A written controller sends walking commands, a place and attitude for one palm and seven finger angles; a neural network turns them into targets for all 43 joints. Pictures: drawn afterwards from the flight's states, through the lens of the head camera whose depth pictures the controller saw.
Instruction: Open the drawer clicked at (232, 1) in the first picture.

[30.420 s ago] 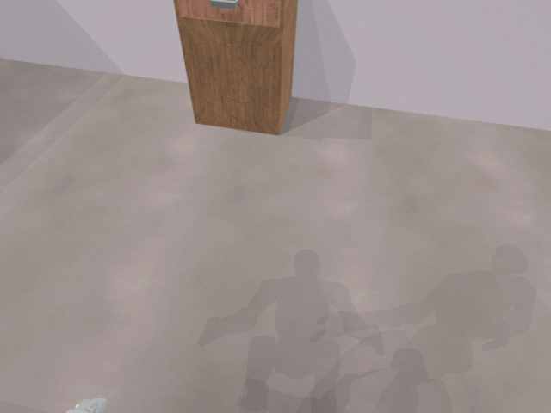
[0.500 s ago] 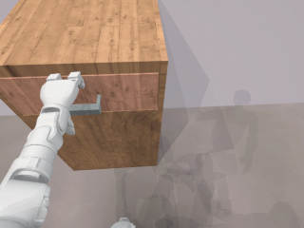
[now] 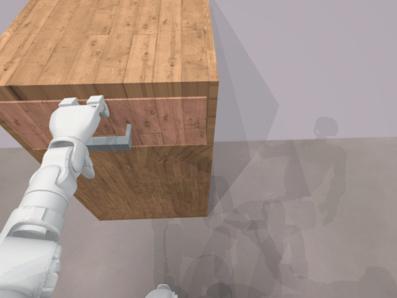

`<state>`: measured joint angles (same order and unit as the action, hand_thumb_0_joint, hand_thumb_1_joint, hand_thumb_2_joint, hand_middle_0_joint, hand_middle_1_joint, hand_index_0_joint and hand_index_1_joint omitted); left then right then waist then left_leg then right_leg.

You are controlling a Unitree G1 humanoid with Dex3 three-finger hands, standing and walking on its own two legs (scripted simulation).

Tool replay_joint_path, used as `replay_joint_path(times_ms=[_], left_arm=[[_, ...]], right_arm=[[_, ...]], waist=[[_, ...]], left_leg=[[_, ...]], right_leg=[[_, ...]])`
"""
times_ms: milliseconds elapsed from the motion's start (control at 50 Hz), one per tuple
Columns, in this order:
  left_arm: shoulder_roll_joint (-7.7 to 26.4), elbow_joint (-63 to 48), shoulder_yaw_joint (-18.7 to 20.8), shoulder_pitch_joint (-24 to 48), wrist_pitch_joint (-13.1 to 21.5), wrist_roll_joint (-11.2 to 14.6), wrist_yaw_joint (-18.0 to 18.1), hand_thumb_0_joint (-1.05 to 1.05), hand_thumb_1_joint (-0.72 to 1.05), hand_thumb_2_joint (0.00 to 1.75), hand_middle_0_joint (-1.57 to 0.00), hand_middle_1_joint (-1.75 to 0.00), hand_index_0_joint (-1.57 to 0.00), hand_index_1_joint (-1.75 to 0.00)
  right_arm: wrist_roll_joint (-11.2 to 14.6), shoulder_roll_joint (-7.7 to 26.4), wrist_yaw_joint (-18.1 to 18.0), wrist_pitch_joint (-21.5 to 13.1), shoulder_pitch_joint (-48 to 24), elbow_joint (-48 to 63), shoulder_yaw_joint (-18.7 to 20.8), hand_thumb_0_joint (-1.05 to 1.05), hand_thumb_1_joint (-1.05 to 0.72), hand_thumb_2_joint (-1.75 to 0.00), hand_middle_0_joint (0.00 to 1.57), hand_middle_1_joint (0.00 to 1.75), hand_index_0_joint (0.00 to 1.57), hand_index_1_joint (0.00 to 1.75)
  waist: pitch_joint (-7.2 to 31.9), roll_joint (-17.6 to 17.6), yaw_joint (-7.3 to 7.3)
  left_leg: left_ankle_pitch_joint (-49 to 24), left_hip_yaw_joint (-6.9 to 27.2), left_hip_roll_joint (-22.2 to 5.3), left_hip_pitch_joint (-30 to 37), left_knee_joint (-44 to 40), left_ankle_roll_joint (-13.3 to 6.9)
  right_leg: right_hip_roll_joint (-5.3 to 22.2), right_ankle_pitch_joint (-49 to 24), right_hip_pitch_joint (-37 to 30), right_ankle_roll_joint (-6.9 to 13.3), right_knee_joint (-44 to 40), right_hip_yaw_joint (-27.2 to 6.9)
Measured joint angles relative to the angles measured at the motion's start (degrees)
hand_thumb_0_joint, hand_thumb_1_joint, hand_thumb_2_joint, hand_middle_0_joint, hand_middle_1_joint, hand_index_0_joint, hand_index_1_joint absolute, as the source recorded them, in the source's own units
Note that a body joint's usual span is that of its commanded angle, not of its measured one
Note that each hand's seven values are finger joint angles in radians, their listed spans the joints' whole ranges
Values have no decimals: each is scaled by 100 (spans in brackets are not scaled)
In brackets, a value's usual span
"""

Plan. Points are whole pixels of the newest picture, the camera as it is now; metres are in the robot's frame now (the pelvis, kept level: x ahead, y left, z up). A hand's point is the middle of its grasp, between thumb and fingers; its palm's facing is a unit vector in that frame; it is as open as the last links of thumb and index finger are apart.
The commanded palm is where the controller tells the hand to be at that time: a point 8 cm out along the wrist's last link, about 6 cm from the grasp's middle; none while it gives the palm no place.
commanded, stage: re-aim the fingers above the handle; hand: left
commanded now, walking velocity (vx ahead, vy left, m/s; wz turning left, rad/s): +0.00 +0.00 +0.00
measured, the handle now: (108, 136) +0.49 +0.23 -0.01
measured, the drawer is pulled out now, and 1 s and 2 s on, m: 0.00 0.00 0.00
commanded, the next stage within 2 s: lower the fingers behind the handle in 1.82 s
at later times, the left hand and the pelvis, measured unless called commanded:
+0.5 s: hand (84, 138) +0.44 +0.26 +0.05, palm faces -0.03 -0.05 -1.00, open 13.8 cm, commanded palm +0.41 +0.25 +0.11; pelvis +0.00 +0.01 +0.00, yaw -1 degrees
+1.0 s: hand (102, 134) +0.45 +0.22 +0.05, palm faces +0.01 -0.05 -1.00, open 13.8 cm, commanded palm +0.42 +0.23 +0.11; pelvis -0.01 +0.01 +0.00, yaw -1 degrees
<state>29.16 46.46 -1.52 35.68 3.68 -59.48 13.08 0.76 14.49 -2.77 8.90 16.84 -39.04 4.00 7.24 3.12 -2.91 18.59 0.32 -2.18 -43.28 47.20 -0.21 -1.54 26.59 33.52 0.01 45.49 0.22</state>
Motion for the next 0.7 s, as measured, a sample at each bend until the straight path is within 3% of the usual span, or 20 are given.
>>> replay_joint_path(times_ms=[200, 480, 700], left_arm=[[76, 42, 211, -104, 63, 14, -132, 0, -49, 30, -32, -120, -32, -120], [106, -39, 150, -151, 172, 21, -81, 0, -49, 30, -32, -120, -32, -120], [-27, -22, 98, -116, -21, -49, 46, 0, -49, 30, -32, -120, -32, -120]], right_arm=[[18, -17, -12, 74, 102, 7, -26, 0, -91, -90, 20, 30, 20, 30], [19, -40, -5, 38, 136, -51, 22, 0, -91, -90, 20, 30, 20, 30], [12, -80, 44, 41, 20, 52, -23, 0, -91, -90, 20, 30, 20, 30]], waist=[[40, 17, -98], [56, 1, -39], [58, 5, -41]], left_leg=[[12, -89, -48, 69, -66, 0], [19, -74, -13, -11, -4, -45], [-15, -115, 5, 19, -8, -85]], right_leg=[[-33, -30, -25, -4, -64, -96], [-2, -35, 16, -46, -53, -79], [21, -76, -2, -86, -51, -118]])
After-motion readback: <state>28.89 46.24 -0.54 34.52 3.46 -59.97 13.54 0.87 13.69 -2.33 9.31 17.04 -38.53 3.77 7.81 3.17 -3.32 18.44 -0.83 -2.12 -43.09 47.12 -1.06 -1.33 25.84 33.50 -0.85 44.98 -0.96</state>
